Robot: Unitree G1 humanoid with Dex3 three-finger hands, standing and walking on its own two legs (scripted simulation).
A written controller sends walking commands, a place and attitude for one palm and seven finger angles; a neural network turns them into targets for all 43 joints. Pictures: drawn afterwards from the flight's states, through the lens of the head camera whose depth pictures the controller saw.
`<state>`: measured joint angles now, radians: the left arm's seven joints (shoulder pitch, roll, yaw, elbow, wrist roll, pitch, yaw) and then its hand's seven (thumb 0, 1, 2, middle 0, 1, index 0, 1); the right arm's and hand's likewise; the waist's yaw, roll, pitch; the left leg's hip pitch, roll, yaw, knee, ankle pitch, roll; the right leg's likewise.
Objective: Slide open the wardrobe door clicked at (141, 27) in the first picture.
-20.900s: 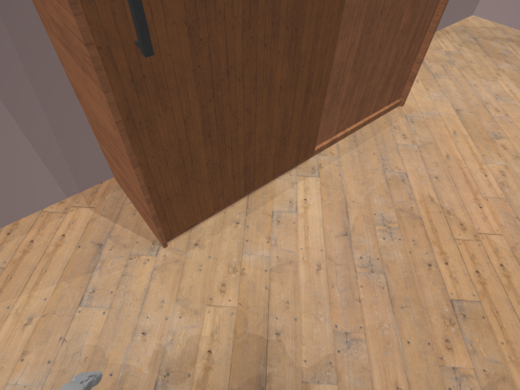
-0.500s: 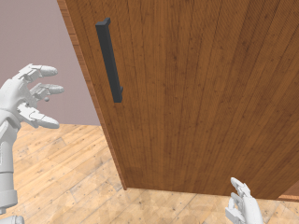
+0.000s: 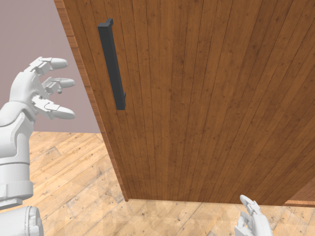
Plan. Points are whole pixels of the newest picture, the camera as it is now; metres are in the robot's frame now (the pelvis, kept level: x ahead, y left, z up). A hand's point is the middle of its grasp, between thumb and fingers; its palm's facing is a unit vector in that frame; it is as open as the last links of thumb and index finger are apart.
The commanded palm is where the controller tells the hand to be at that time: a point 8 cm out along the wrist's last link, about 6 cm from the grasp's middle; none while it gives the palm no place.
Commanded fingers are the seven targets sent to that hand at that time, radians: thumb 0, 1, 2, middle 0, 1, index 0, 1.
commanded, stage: move the hooked fingers beside the handle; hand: left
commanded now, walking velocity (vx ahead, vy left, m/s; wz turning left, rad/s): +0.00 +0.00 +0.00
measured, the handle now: (116, 68) +0.47 +0.15 +0.22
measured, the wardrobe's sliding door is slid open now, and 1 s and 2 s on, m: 0.00 0.00 0.00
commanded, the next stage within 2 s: feel for the door with the fingertips in 1.56 s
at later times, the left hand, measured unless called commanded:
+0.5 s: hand (75, 85) +0.38 +0.23 +0.22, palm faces +0.08 -1.00 -0.05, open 14.0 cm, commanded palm +0.35 +0.27 +0.23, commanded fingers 0.00 -0.50 0.30 -0.30 -1.20 -0.30 -1.20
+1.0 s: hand (87, 78) +0.42 +0.21 +0.22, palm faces +0.08 -1.00 -0.04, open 14.0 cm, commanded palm +0.38 +0.26 +0.23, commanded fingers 0.00 -0.50 0.30 -0.30 -1.20 -0.30 -1.20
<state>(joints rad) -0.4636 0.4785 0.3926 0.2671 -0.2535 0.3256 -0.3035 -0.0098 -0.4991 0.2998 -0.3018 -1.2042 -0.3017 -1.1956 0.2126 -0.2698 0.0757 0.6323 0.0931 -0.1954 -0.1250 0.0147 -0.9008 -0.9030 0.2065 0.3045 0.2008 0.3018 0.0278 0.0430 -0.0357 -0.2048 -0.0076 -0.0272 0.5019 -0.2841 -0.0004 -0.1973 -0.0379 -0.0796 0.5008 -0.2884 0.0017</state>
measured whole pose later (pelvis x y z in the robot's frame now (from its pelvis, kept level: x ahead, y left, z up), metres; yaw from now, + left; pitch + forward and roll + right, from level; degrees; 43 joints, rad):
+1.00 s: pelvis +0.00 -0.01 +0.00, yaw -1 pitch +1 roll +0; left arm -0.66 0.48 0.36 0.59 -0.20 0.23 -0.23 -0.01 -0.50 0.30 -0.30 -1.20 -0.30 -1.20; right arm 0.28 -0.28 0.05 0.64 0.09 -0.10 -0.11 0.01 -0.90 -0.90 0.21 0.30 0.20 0.30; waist -0.03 0.05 -0.04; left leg -0.22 0.01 -0.01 0.47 -0.27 -0.01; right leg -0.23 -0.02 -0.06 0.48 -0.27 -0.01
